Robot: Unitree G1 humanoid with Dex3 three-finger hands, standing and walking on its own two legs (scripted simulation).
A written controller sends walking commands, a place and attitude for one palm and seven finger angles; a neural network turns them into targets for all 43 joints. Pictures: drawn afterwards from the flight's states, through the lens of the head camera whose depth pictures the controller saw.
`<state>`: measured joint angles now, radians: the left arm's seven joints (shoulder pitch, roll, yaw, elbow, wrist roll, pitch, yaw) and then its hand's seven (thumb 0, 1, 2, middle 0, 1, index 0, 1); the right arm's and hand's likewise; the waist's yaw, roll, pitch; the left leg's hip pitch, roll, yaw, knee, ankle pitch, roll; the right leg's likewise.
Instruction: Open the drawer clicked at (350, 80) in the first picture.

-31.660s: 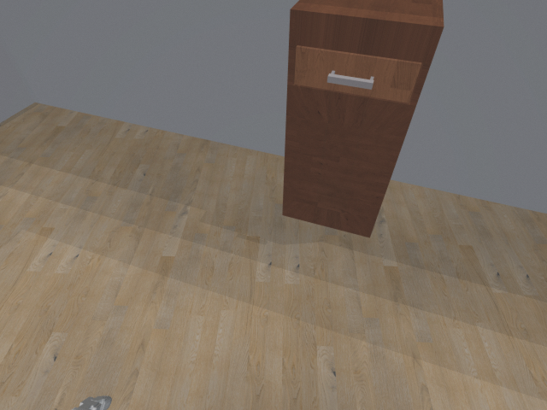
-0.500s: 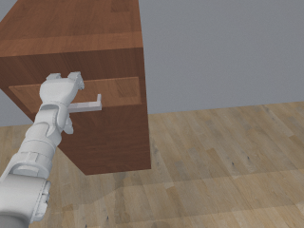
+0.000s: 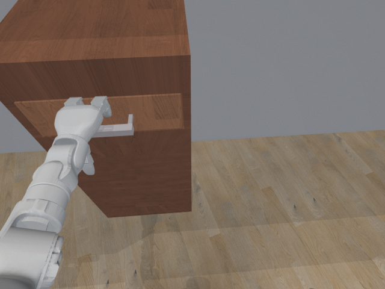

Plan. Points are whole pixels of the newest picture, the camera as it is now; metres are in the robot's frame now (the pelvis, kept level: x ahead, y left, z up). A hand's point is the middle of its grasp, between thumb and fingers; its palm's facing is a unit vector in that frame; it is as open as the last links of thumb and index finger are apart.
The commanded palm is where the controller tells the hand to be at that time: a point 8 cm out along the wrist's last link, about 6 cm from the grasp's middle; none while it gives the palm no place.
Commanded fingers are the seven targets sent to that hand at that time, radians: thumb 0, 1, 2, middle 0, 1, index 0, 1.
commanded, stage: lower the fingers behind the handle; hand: left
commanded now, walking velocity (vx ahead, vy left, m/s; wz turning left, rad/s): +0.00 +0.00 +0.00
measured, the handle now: (105, 125) +0.49 +0.24 +0.01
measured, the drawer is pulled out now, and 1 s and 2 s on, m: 0.00 0.00 0.00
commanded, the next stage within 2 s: close the thumb around the handle in 1.30 s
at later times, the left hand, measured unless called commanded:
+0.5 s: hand (95, 142) +0.43 +0.24 +0.02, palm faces -0.03 -0.01 -1.00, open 13.8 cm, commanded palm +0.41 +0.24 +0.07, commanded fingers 0.00 -0.50 0.30 -0.30 -1.20 -0.30 -1.20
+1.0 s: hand (97, 150) +0.43 +0.25 -0.01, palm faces -0.04 +0.00 -1.00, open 13.8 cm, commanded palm +0.41 +0.25 +0.05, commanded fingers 0.00 -0.50 0.30 -0.30 -1.20 -0.30 -1.20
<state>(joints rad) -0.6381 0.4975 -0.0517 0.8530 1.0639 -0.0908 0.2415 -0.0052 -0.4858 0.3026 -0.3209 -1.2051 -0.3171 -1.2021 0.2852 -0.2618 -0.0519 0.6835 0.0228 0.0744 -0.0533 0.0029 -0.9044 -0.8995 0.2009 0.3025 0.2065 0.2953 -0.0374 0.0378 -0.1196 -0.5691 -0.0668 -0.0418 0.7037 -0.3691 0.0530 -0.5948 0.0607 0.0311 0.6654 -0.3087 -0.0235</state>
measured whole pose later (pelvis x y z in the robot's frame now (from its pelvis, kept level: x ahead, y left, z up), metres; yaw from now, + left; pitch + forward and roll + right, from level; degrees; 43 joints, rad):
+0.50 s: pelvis +0.00 +0.00 -0.01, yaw -1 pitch +16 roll -1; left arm -0.64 0.47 -0.02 0.95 1.09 -0.05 0.34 0.00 -0.49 0.30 -0.32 -1.20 -0.32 -1.20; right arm 0.31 -0.25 -0.05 0.71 0.01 0.07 -0.04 0.00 -0.90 -0.90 0.20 0.30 0.21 0.30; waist -0.06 0.04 -0.14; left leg -0.65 -0.06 -0.02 0.76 -0.39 0.05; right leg -0.68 0.07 0.04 0.73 -0.32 -0.02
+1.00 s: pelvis -0.01 -0.01 -0.02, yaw -1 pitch +18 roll -1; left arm -0.65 0.48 0.00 0.99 1.09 -0.05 0.38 0.00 -0.49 0.30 -0.29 -1.21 -0.31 -1.20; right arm 0.30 -0.25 -0.05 0.71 0.00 0.06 -0.03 0.00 -0.90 -0.90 0.20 0.30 0.21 0.30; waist -0.07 0.04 -0.16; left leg -0.75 -0.05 -0.02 0.84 -0.41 0.05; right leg -0.78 0.08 0.04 0.80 -0.34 -0.03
